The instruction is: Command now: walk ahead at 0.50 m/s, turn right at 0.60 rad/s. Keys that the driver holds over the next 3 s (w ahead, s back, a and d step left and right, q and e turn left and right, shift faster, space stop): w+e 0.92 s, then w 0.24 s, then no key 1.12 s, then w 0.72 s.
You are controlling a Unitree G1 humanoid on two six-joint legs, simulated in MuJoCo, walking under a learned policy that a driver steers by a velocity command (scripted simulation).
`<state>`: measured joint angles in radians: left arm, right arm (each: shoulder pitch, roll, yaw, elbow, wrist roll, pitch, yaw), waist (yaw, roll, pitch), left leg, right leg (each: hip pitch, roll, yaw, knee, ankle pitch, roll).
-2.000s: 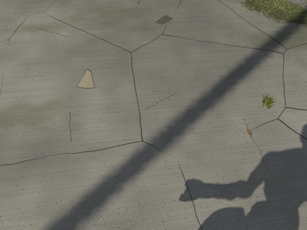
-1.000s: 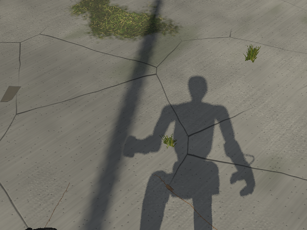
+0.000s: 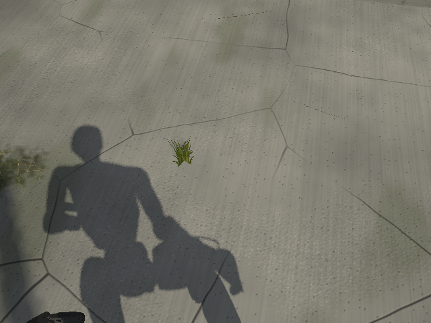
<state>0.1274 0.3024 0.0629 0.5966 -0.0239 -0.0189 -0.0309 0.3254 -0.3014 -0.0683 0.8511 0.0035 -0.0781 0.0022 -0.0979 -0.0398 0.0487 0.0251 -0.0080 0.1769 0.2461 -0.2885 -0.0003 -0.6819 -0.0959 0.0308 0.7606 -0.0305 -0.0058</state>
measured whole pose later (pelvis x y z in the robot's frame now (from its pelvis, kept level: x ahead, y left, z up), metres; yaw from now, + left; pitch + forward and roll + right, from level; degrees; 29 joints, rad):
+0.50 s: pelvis +0.29 -0.05 +0.00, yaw -17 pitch +1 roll +0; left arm 0.35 0.30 0.07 0.68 -0.02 -0.04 0.01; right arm 0.02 -0.30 -0.03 0.70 0.00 -0.09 0.02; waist 0.08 0.04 0.04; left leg -0.62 0.06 -0.10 0.59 0.04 -0.07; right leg -0.12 0.11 0.15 0.38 -0.28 -0.07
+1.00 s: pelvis +0.55 -0.12 +0.00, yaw -35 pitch +1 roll +2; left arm 0.12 0.29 0.06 0.61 -0.02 -0.02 -0.03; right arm 0.33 -0.30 -0.07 0.85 0.01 -0.08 0.00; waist -0.10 -0.03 0.05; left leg 0.03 0.00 0.19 0.24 -0.29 0.00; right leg -0.66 -0.09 0.04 0.73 -0.03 -0.01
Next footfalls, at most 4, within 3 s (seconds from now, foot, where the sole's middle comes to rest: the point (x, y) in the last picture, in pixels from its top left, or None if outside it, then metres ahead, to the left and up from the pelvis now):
0.12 right None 0.25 -0.13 -0.78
0.60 left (203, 288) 0.57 0.01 -0.78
1.12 right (319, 242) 0.69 -0.39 -0.78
1.54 left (280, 182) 0.94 -0.31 -0.78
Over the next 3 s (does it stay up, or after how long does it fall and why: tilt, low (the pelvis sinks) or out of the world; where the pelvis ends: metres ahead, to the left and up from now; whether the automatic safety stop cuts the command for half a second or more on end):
stays up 0.98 -0.48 -0.01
